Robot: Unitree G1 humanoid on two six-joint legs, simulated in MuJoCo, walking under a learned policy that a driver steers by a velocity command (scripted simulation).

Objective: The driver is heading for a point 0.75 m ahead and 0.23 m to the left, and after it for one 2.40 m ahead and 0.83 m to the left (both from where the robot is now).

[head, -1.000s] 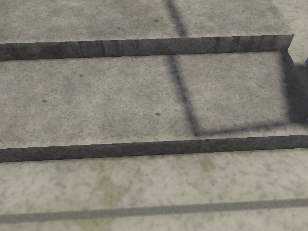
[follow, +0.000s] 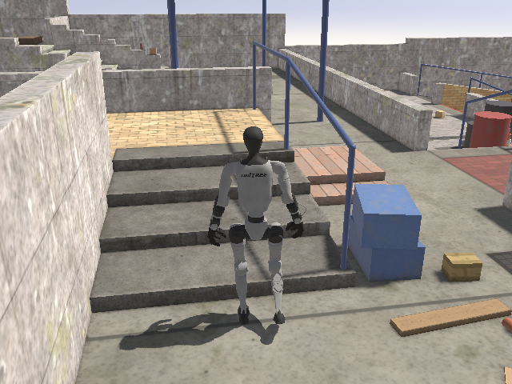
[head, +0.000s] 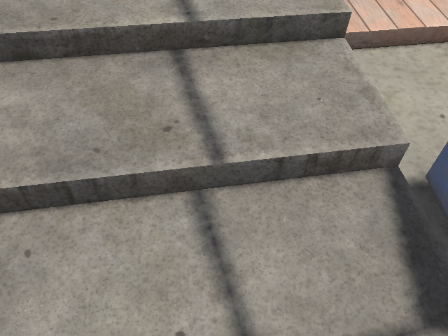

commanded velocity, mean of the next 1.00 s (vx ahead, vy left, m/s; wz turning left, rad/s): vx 0.50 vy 0.00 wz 0.25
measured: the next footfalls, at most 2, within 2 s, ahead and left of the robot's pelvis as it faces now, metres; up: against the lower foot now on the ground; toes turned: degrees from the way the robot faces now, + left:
right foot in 0.46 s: +0.49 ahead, -0.16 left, +0.12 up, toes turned -4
left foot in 1.10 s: +0.70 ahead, +0.11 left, +0.12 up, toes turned +26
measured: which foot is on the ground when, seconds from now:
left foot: down 0.00-0.48, up 0.50-1.00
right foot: up 0.00-0.44, down 0.46-1.00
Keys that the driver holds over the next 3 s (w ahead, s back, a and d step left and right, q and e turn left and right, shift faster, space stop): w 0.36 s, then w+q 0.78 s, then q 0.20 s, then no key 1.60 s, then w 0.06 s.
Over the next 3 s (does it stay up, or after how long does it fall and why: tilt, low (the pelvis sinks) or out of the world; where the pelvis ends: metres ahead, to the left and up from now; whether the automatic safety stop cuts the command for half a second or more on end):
stays up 0.77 0.10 0.10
